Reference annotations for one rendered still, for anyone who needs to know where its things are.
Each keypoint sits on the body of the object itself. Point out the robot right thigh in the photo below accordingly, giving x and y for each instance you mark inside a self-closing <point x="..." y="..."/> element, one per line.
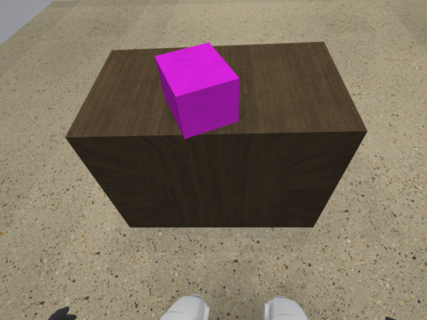
<point x="283" y="309"/>

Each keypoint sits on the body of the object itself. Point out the robot left thigh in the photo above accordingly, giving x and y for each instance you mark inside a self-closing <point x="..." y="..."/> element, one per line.
<point x="187" y="308"/>

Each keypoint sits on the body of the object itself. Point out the robot thigh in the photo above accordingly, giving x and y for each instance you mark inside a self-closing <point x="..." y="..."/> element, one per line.
<point x="187" y="308"/>
<point x="283" y="309"/>

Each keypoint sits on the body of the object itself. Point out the pedestal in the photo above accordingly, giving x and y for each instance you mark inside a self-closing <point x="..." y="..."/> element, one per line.
<point x="278" y="166"/>

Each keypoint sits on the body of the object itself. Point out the carton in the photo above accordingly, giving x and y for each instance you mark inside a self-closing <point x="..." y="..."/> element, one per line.
<point x="201" y="89"/>

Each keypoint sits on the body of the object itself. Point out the robot left hand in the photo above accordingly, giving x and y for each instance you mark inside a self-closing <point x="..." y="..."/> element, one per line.
<point x="60" y="314"/>

